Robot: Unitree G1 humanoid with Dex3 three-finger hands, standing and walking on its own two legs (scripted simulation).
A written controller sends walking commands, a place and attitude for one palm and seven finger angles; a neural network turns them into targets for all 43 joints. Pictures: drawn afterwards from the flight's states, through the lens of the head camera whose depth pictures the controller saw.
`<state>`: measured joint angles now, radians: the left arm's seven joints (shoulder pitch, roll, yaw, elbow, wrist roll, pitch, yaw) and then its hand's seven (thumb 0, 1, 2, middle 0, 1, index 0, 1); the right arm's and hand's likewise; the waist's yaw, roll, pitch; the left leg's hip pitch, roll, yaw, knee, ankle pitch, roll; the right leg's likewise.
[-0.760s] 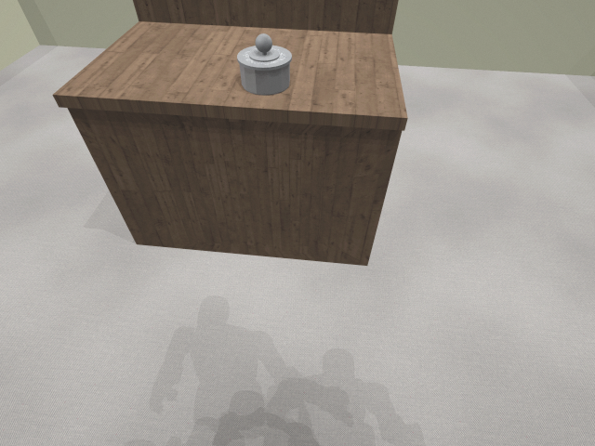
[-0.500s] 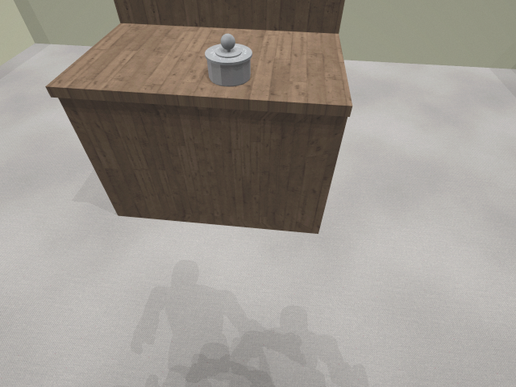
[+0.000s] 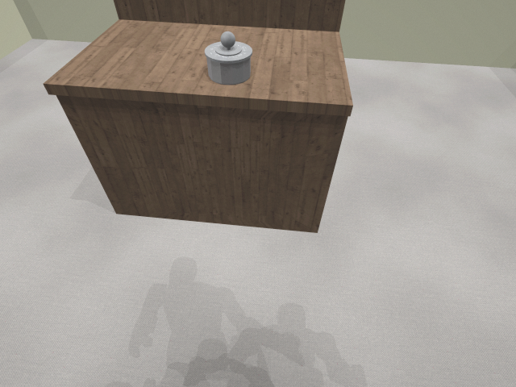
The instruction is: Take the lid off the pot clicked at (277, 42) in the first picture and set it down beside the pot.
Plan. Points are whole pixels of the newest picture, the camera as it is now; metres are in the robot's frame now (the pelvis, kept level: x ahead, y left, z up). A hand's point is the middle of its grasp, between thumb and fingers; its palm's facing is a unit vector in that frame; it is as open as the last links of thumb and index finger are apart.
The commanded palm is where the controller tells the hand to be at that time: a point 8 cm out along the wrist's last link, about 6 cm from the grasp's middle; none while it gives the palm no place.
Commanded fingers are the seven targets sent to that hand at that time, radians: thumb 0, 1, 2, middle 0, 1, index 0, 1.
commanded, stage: walk to a spot facing it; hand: left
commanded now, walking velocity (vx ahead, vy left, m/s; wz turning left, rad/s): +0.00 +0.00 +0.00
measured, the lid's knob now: (227, 39) +1.10 +0.16 +0.07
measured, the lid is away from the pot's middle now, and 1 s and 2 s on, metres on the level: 0.00 0.00 0.00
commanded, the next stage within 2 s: turn to face it in 0.76 s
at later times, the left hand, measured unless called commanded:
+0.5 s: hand out of the picture +0.02 +0.24 -0.20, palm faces +0.12 -0.98 -0.15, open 7.4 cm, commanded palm none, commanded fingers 0.00 0.90 0.90 -0.20 -0.30 -0.20 -0.30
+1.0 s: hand (163, 281) +0.37 +0.24 -0.19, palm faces +0.13 -0.97 -0.19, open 7.3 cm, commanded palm none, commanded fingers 0.00 0.90 0.90 -0.20 -0.30 -0.20 -0.30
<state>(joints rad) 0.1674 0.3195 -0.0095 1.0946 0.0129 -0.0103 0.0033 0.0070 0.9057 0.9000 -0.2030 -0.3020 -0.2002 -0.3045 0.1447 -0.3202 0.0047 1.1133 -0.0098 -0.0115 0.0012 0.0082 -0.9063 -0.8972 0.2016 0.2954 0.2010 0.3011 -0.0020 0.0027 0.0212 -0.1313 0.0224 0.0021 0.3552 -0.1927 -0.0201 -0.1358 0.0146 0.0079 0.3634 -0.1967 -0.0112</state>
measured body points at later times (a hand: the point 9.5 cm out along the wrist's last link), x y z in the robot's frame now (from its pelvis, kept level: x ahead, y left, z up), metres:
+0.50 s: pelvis +0.07 +0.06 -0.01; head +0.06 +0.09 +0.44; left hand +0.01 +0.29 -0.18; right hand +0.05 -0.18 -0.15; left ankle +0.05 +0.13 -0.75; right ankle +0.02 -0.08 -0.68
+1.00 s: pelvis +0.29 +0.06 -0.03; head +0.31 +0.05 +0.41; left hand +0.36 +0.29 -0.17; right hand +0.21 -0.14 -0.19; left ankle +0.10 +0.14 -0.66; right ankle +0.39 +0.01 -0.75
